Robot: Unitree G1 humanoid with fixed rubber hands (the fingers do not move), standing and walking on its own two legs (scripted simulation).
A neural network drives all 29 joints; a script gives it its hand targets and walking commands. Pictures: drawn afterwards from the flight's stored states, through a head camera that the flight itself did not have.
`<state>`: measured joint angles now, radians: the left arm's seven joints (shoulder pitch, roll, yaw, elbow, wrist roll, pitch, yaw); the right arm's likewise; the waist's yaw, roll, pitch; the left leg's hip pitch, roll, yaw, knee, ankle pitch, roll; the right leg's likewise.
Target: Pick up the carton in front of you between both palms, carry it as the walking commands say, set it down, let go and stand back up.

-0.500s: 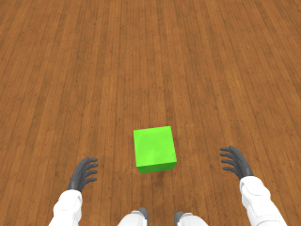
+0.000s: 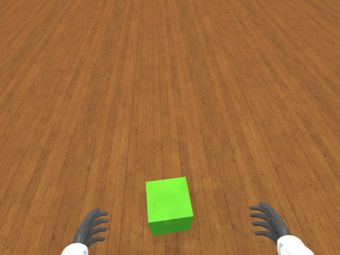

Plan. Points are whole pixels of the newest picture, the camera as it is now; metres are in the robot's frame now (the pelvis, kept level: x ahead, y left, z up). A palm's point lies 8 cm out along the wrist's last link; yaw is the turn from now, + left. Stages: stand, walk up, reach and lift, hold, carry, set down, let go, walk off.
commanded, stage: let go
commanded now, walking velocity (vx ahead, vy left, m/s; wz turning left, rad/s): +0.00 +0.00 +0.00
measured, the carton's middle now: (168, 206) +0.44 +0.03 -0.65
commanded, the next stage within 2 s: stand in 0.12 s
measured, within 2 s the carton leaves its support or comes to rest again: neither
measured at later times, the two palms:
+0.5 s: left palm (57, 254) +0.15 +0.30 -0.09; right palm (300, 242) +0.15 -0.28 -0.08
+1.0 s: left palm out of the picture +0.13 +0.31 -0.10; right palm out of the picture +0.12 -0.28 -0.09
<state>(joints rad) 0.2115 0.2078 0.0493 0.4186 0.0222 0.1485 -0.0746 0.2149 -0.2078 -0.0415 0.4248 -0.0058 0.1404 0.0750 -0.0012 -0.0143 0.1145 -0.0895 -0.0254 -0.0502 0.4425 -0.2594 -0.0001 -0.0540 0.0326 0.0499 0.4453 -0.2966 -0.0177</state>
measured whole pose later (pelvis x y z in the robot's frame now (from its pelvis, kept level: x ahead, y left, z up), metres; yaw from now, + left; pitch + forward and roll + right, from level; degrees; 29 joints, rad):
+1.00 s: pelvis +0.01 +0.02 +0.00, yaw -1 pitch -2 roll +0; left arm 0.17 0.36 0.02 0.85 0.03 0.00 0.02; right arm 0.15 -0.35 -0.02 0.88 -0.03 -0.01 -0.02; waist 0.00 -0.02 0.01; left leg -0.14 -0.03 -0.02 0.42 -0.25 0.02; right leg -0.10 0.02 0.07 0.41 -0.27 0.01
